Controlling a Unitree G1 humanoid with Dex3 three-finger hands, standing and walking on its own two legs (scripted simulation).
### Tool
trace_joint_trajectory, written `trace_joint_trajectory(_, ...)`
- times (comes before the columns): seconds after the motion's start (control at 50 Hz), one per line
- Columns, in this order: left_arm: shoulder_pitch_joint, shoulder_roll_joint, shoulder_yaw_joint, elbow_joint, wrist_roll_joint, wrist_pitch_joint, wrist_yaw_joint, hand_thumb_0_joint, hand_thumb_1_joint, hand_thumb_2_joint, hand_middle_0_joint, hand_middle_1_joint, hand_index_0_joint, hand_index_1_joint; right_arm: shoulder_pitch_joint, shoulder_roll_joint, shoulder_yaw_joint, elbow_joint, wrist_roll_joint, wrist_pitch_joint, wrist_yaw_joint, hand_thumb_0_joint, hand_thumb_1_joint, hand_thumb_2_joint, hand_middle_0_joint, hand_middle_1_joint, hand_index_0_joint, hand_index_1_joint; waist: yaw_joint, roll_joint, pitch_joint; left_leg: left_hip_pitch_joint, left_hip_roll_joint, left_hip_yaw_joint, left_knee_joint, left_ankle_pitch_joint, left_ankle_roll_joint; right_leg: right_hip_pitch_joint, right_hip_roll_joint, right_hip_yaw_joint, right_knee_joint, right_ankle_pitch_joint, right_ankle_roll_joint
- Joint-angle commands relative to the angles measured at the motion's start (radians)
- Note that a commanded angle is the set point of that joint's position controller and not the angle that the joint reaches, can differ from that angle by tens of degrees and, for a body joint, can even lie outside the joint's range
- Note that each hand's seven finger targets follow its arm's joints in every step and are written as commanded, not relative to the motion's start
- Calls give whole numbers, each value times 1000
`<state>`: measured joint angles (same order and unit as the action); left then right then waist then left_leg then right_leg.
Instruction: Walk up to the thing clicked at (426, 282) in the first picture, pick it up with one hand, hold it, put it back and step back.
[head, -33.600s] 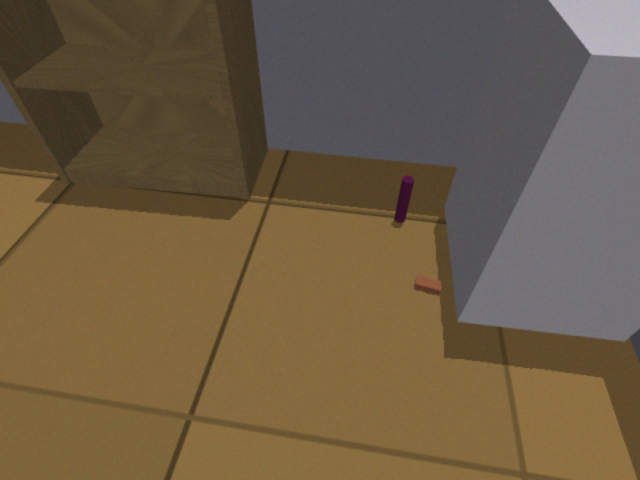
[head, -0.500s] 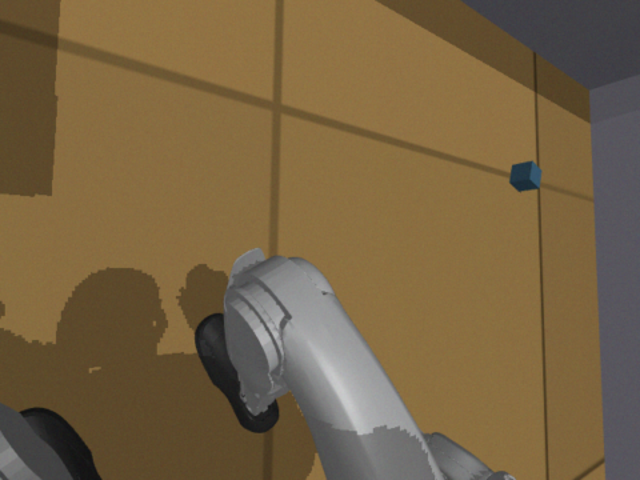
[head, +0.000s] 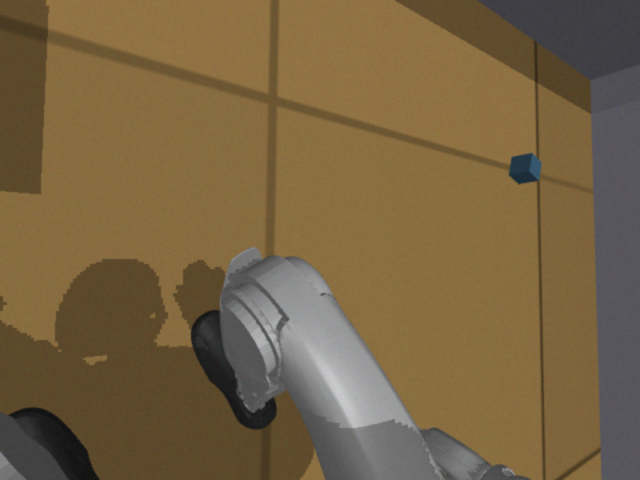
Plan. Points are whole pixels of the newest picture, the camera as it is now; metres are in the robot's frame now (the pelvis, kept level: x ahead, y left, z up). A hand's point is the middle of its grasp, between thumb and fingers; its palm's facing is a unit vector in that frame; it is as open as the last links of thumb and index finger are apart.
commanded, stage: close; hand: left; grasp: from above
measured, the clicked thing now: out of the picture +0.45 +0.40 -0.32
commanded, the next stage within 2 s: none
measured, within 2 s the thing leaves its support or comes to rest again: neither
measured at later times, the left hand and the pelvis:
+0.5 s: hand out of the picture +0.43 +0.37 -0.28, palm faces -0.09 -0.44 -0.90, open 12.8 cm; pelvis +0.00 +0.00 +0.00, yaw +0 degrees
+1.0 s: hand out of the picture +0.43 +0.37 -0.28, palm faces -0.09 -0.43 -0.90, open 11.3 cm; pelvis +0.00 +0.00 +0.00, yaw +0 degrees
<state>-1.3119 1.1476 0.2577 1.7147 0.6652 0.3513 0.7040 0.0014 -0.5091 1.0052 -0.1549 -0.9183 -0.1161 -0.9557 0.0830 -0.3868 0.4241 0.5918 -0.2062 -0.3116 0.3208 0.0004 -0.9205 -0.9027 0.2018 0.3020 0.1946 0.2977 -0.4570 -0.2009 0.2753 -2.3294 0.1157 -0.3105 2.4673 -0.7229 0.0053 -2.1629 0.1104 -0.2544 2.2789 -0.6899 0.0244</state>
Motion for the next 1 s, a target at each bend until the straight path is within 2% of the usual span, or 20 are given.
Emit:
trace_joint_trajectory(0.0, -212, 209, -29, -102, 18, 6, 42, 0, -426, 933, -203, -855, -167, -892, 241, -341, -74, 47, 9, 0, 4, 0, -891, -899, 200, 300, 200, 300, -65, 664, -666, 542, 33, 73, -211, 306, -8, 401, 42, -55, -201, 365, -23)
trace_joint_trajectory(0.06, -214, 191, -32, -84, 9, 7, 45, 0, -403, 909, -220, -835, -186, -871, 236, -345, -76, 50, 8, -1, 2, 0, -891, -899, 200, 300, 199, 300, -72, 648, -672, 538, 34, 71, -211, 300, -9, 409, 47, -57, -200, 370, -22)
trace_joint_trajectory(0.12, -207, 184, -44, -70, 18, 10, 38, 0, -400, 905, -222, -841, -190, -875, 226, -346, -80, 55, 7, -3, -1, 0, -891, -899, 200, 300, 200, 300, -72, 654, -644, 529, 33, 61, -226, 259, -14, 368, 44, -62, -195, 325, -27)
trace_joint_trajectory(0.18, -208, 185, -47, -94, 27, 10, 37, 0, -360, 885, -264, -789, -227, -829, 239, -342, -81, 46, 11, 0, 1, 0, -888, -898, 200, 300, 200, 300, -70, 650, -653, 538, 30, 69, -215, 291, -8, 383, 42, -54, -199, 351, -25)
trace_joint_trajectory(0.2, -205, 179, -50, -85, 26, 12, 37, 0, -331, 848, -265, -800, -239, -828, 223, -342, -80, 50, 11, -1, 2, 0, -887, -897, 200, 300, 200, 300, -66, 647, -649, 525, 30, 64, -215, 272, -8, 359, 43, -56, -197, 331, -27)
trace_joint_trajectory(0.26, -198, 167, -47, -85, 13, 6, 40, 0, -341, 866, -276, -779, -240, -816, 227, -341, -78, 45, 10, -2, 3, 0, -888, -897, 200, 300, 200, 300, -74, 652, -652, 549, 33, 58, -220, 291, -13, 371, 42, -58, -191, 352, -26)
trace_joint_trajectory(0.34, -198, 180, -36, -75, 2, 3, 49, 0, -273, 828, -336, -734, -300, -772, 238, -344, -78, 54, 2, -3, 4, 0, -891, -898, 200, 300, 200, 300, -71, 634, -666, 522, 29, 77, -206, 289, -6, 414, 47, -49, -207, 368, -19)
trace_joint_trajectory(0.38, -208, 182, -36, -73, -3, 0, 47, 0, -280, 821, -322, -739, -288, -775, 226, -344, -74, 55, 1, -5, 5, 0, -890, -899, 200, 300, 200, 300, -73, 647, -649, 517, 29, 74, -211, 277, -8, 394, 42, -53, -202, 349, -22)
trace_joint_trajectory(0.42, -201, 180, -46, -86, 5, 2, 50, 0, -255, 812, -351, -717, -315, -755, 230, -345, -75, 43, 2, -4, 3, 0, -890, -898, 200, 300, 200, 300, -73, 635, -679, 532, 31, 77, -197, 291, -3, 422, 48, -43, -213, 373, -17)
trace_joint_trajectory(0.5, -216, 189, -41, -107, 14, 3, 55, 0, -235, 777, -351, -709, -322, -739, 232, -342, -75, 57, 3, -6, 9, 0, -887, -897, 200, 300, 200, 300, -72, 673, -658, 545, 29, 69, -214, 286, -9, 382, 40, -50, -197, 349, -26)
trace_joint_trajectory(0.52, -207, 174, -44, -104, 0, 4, 56, 0, -220, 766, -378, -678, -344, -714, 219, -344, -77, 43, 4, -6, 8, 0, -887, -898, 200, 300, 200, 300, -72, 658, -658, 547, 33, 62, -213, 279, -8, 377, 42, -47, -199, 349, -24)
trace_joint_trajectory(0.54, -201, 170, -44, -85, 12, 6, 60, 0, -224, 780, -381, -675, -343, -715, 226, -347, -78, 47, 3, -6, 8, 0, -887, -898, 200, 300, 199, 300, -77, 650, -664, 546, 33, 60, -215, 279, -10, 375, 42, -53, -198, 347, -25)
trace_joint_trajectory(0.56, -202, 170, -45, -89, 6, 4, 57, 0, -194, 756, -398, -670, -365, -705, 225, -343, -78, 48, 1, -5, 9, 0, -887, -897, 200, 300, 200, 300, -80, 652, -656, 530, 29, 67, -212, 268, -7, 386, 42, -47, -206, 346, -22)
trace_joint_trajectory(0.62, -196, 188, -31, -78, 0, -2, 58, 0, -174, 770, -412, -669, -377, -706, 215, -345, -77, 54, -1, -6, 8, 0, -888, -898, 200, 300, 199, 300, -70, 638, -659, 513, 28, 71, -210, 257, -7, 397, 43, -49, -205, 339, -22)
trace_joint_trajectory(0.66, -192, 180, -40, -88, 3, 4, 49, 0, -148, 771, -431, -664, -396, -701, 217, -345, -75, 45, 4, -4, 10, 0, -886, -897, 200, 300, 200, 300, -69, 635, -660, 516, 27, 75, -202, 276, -3, 390, 42, -46, -204, 348, -20)
trace_joint_trajectory(0.7, -206, 193, -35, -91, 7, 1, 55, 0, -129, 730, -435, -649, -407, -679, 219, -348, -77, 59, 4, -5, 7, 0, -886, -897, 200, 300, 200, 300, -64, 665, -665, 530, 29, 73, -212, 274, -9, 391, 43, -49, -201, 344, -25)
trace_joint_trajectory(0.76, -195, 176, -43, -92, 9, 3, 56, 0, -118, 754, -454, -648, -420, -685, 225, -343, -76, 48, 5, -4, 10, 0, -887, -897, 200, 300, 200, 300, -72, 651, -670, 550, 29, 67, -210, 297, -9, 398, 43, -50, -196, 368, -23)
trace_joint_trajectory(0.84, -206, 152, -55, -98, 7, 5, 58, 0, -93, 696, -483, -593, -448, -630, 229, -352, -80, 44, 8, -2, 13, 0, -887, -898, 200, 300, 200, 300, -80, 669, -664, 566, 35, 57, -209, 319, -11, 375, 40, -52, -187, 378, -25)
trace_joint_trajectory(0.9, -203, 156, -47, -82, -1, 2, 60, 0, -47, 673, -521, -575, -487, -611, 230, -354, -82, 46, 4, -1, 12, 0, -888, -898, 200, 300, 199, 300, -80, 654, -647, 547, 34, 59, -215, 293, -11, 378, 41, -54, -192, 363, -24)
trace_joint_trajectory(0.98, -206, 170, -49, -89, 10, 1, 53, 0, -33, 664, -521, -578, -491, -609, 220, -348, -76, 44, 5, -2, 10, 0, -886, -897, 200, 300, 199, 300, -72, 667, -648, 550, 30, 61, -219, 284, -12, 363, 39, -55, -191, 341, -28)
